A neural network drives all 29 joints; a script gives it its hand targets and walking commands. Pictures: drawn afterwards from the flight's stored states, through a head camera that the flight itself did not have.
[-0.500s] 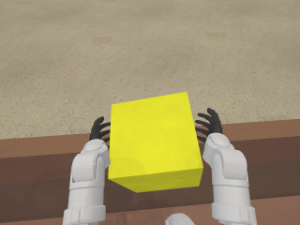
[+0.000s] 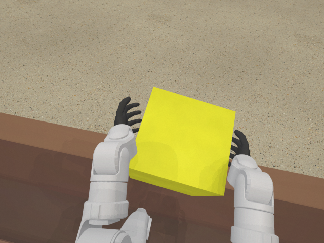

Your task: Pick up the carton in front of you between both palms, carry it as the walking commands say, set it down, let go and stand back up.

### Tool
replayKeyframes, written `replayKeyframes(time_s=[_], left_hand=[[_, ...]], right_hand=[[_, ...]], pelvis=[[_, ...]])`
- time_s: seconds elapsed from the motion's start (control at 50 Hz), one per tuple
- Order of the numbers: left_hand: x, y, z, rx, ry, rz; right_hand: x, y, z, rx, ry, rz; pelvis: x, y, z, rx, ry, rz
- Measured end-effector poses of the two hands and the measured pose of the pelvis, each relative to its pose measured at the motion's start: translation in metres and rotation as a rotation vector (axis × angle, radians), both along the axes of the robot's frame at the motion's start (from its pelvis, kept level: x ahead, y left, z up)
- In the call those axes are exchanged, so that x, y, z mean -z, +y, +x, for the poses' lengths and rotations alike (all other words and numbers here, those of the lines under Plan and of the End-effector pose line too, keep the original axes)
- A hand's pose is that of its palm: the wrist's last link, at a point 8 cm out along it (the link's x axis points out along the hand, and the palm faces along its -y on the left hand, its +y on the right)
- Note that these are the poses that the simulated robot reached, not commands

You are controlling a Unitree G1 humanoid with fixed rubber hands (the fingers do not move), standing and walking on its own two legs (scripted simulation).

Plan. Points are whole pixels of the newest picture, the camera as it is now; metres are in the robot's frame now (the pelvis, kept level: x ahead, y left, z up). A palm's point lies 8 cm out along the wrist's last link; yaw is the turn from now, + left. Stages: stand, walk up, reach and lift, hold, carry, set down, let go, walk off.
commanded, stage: carry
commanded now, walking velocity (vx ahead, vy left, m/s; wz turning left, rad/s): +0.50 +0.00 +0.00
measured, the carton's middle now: (175, 149) +0.36 +0.04 -0.03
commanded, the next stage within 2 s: none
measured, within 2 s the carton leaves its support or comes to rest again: neither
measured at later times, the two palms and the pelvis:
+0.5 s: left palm (155, 68) +0.70 +0.16 -0.03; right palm (227, 85) +0.68 -0.12 -0.05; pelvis +0.36 +0.02 -0.13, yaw +2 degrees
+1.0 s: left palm (169, 47) +1.05 +0.15 -0.16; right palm (221, 57) +1.05 -0.13 -0.18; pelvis +0.73 +0.00 -0.28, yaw -1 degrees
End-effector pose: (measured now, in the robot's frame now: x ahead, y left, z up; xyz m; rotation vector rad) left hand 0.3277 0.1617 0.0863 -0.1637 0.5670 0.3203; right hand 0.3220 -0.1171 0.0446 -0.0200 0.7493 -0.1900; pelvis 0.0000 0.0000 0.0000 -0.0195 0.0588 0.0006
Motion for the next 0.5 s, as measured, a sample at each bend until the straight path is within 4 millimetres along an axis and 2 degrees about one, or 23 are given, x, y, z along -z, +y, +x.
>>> replayKeyframes(time_s=[0.06, 0.12, 0.16, 0.2, 0.26, 0.36, 0.44, 0.5], left_hand=[[0.004, 0.001, 0.047, 0.019, -0.055, 0.021], [0.011, 0.005, 0.101, 0.050, -0.117, 0.054], [0.024, 0.008, 0.139, 0.069, -0.143, 0.069], [0.044, 0.009, 0.171, 0.089, -0.114, 0.089], [0.072, 0.007, 0.204, 0.091, -0.034, 0.073], [0.102, 0.004, 0.265, 0.103, 0.067, 0.069], [0.114, 0.005, 0.320, 0.067, 0.059, 0.044], [0.118, -0.001, 0.369, 0.056, -0.001, 0.035]], right_hand=[[0.007, 0.001, 0.045, 0.043, -0.051, 0.034], [0.017, 0.006, 0.096, 0.069, -0.112, 0.036], [0.025, 0.008, 0.129, 0.085, -0.141, 0.026], [0.034, 0.006, 0.157, 0.097, -0.139, -0.011], [0.050, 0.003, 0.190, 0.114, -0.090, -0.013], [0.075, 0.003, 0.248, 0.118, 0.004, -0.027], [0.087, 0.003, 0.307, 0.115, -0.003, -0.015], [0.090, -0.003, 0.359, 0.116, -0.064, -0.014]], pelvis=[[0.019, 0.010, 0.046, 0.006, -0.016, -0.007], [0.049, 0.022, 0.102, 0.010, -0.031, -0.025], [0.073, 0.029, 0.139, -0.009, -0.040, -0.012], [0.088, 0.033, 0.166, -0.024, -0.028, 0.015], [0.098, 0.038, 0.204, -0.022, -0.033, 0.031], [0.103, 0.037, 0.264, -0.016, -0.023, 0.029], [0.111, 0.029, 0.316, -0.025, -0.011, 0.026], [0.125, 0.021, 0.362, -0.028, -0.007, 0.036]])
